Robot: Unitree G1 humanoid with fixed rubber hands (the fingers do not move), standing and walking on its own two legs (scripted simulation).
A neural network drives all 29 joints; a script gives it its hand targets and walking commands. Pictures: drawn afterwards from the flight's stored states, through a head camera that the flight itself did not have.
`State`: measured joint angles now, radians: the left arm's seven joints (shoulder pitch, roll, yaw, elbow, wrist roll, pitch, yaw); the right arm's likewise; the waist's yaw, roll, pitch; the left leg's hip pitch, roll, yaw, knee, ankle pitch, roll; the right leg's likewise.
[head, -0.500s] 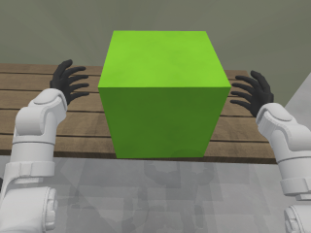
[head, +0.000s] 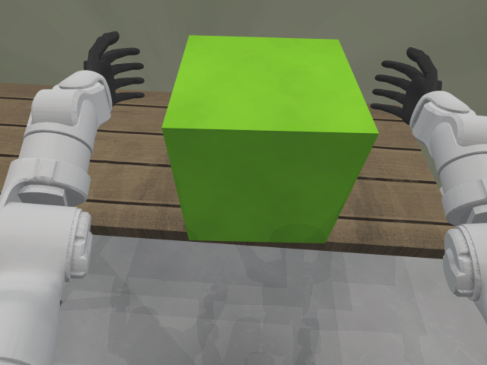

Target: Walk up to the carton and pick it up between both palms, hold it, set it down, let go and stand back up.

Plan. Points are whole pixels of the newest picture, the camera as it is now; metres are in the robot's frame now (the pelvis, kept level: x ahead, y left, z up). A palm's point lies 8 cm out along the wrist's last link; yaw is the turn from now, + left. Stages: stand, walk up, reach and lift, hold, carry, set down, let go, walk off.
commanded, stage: reach and lift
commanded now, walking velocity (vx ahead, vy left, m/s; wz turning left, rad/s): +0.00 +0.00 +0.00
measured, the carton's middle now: (260, 144) +0.48 +0.00 +0.11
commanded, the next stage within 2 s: none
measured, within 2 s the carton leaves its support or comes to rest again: neither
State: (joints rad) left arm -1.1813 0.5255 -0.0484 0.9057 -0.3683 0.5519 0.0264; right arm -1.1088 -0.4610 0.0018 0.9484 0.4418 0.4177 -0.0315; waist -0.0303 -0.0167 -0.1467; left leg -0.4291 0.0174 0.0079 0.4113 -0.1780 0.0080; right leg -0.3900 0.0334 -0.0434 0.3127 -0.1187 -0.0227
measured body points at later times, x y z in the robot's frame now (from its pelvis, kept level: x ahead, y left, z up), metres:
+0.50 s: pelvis +0.00 +0.00 -0.01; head +0.06 +0.01 +0.44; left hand +0.46 +0.23 +0.11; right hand +0.45 -0.21 +0.11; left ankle +0.00 +0.11 -0.74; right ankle +0.01 -0.11 -0.74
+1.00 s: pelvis +0.00 +0.00 -0.01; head +0.04 +0.01 +0.44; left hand +0.47 +0.21 +0.12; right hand +0.45 -0.19 +0.11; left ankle +0.00 +0.11 -0.74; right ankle +0.01 -0.11 -0.74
